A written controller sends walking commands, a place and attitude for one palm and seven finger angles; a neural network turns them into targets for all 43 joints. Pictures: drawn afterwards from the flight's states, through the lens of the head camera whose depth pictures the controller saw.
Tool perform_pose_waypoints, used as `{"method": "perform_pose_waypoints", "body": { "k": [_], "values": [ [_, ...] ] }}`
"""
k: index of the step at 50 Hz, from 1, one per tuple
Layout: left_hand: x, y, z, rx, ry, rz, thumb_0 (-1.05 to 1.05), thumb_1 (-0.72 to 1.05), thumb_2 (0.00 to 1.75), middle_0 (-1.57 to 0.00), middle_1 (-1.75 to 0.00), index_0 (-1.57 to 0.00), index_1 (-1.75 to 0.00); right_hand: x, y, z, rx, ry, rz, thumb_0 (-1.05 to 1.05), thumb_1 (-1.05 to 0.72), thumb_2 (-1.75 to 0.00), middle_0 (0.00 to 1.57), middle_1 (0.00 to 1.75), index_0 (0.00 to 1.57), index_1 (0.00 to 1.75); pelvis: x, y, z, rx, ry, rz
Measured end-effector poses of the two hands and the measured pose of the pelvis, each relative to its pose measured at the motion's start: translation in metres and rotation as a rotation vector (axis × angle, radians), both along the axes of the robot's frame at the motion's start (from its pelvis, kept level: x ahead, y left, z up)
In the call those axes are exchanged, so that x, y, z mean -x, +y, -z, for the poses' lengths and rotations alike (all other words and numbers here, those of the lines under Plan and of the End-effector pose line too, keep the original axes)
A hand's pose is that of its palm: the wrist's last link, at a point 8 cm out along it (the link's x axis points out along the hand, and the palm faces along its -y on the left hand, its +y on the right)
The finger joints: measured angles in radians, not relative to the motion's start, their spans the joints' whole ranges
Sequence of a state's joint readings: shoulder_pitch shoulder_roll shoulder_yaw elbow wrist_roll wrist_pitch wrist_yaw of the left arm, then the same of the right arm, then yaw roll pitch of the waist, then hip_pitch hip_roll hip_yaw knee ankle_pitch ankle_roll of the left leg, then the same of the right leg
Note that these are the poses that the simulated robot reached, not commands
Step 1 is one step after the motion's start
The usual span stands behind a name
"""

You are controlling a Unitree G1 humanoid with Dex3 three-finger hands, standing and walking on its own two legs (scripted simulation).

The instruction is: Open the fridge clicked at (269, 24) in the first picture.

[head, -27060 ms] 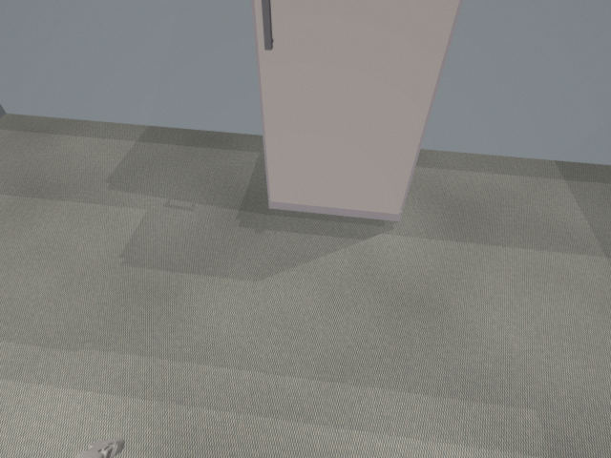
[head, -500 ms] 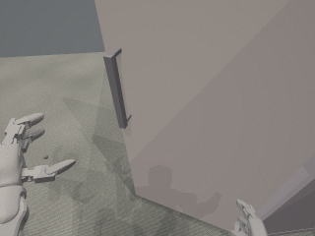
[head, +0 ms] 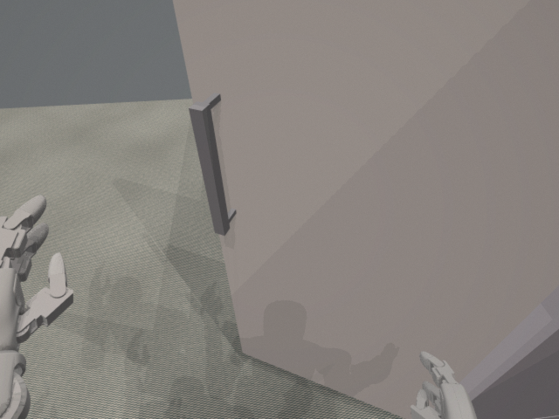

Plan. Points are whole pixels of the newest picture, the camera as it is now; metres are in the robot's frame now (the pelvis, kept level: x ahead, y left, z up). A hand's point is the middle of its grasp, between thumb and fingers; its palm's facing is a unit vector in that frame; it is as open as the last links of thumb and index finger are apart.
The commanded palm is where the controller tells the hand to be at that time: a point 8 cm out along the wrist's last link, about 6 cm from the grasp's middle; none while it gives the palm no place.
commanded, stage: draw the hand back to the body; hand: left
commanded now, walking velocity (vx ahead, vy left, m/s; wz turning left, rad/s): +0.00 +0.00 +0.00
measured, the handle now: (218, 171) +0.44 +0.17 +0.14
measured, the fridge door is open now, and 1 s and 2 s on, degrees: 63 63 63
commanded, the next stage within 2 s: step back with the hand held close in 0.22 s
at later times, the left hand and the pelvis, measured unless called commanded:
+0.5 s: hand (69, 289) +0.19 +0.27 +0.16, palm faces +0.44 -0.81 -0.40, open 7.4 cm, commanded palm +0.13 +0.30 +0.17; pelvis -0.02 +0.00 +0.00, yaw +0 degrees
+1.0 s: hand out of the picture +0.11 +0.29 +0.16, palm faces +0.47 -0.77 -0.43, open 7.4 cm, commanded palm +0.05 +0.32 +0.17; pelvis -0.09 +0.02 -0.02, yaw +0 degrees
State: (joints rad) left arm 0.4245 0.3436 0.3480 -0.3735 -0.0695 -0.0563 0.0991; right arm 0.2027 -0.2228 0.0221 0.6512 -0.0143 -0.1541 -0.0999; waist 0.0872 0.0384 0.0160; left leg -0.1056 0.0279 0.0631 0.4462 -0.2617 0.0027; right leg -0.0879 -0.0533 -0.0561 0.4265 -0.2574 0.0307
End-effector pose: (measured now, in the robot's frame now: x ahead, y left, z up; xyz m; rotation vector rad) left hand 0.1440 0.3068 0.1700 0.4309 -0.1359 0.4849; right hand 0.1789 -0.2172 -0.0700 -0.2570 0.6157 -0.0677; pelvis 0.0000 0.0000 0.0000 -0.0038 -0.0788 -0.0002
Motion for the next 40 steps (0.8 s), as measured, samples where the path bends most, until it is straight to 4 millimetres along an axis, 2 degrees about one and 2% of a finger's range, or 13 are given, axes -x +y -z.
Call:
{"method": "perform_pose_waypoints", "body": {
  "k": [19, 23, 29, 34, 40],
  "values": [
    [0.003, -0.004, -0.003, 0.0, -0.017, 0.018, 0.02, 0.89, 0.9, -0.21, -0.3, -0.21, -0.3, 0.013, -0.003, 0.001, 0.001, 0.012, 0.007, 0.02, -0.9, -0.9, 0.21, 0.3, 0.2, 0.3, 0.007, -0.002, -0.001, 0.003, -0.013, 0.002],
    [-0.001, -0.004, -0.007, -0.039, -0.042, 0.042, 0.02, 0.89, 0.9, -0.21, -0.3, -0.21, -0.3, 0.017, -0.006, 0.0, 0.01, 0.038, 0.021, 0.02, -0.9, -0.9, 0.21, 0.3, 0.2, 0.3, 0.012, 0.001, -0.001, 0.014, 0.027, 0.004],
    [-0.003, -0.004, -0.002, -0.078, 0.003, 0.115, 0.02, 0.89, 0.9, -0.21, -0.3, -0.21, -0.3, 0.03, -0.009, -0.002, 0.024, 0.066, 0.086, 0.02, -0.9, -0.9, 0.21, 0.3, 0.2, 0.3, 0.024, 0.01, 0.0, 0.008, 0.062, 0.02],
    [0.008, 0.002, -0.003, -0.12, 0.009, 0.151, 0.02, 0.89, 0.9, -0.21, -0.3, -0.22, -0.3, 0.048, -0.006, -0.003, 0.035, 0.079, 0.118, 0.02, -0.9, -0.9, 0.21, 0.3, 0.2, 0.3, 0.037, 0.016, 0.003, 0.005, 0.067, 0.027],
    [0.032, 0.012, -0.005, -0.15, -0.036, 0.134, 0.02, 0.89, 0.9, -0.21, -0.3, -0.22, -0.3, 0.071, 0.001, -0.002, 0.041, 0.073, 0.11, 0.02, -0.9, -0.9, 0.21, 0.3, 0.2, 0.3, 0.058, 0.021, 0.007, 0.008, 0.061, 0.019]
  ]
}}
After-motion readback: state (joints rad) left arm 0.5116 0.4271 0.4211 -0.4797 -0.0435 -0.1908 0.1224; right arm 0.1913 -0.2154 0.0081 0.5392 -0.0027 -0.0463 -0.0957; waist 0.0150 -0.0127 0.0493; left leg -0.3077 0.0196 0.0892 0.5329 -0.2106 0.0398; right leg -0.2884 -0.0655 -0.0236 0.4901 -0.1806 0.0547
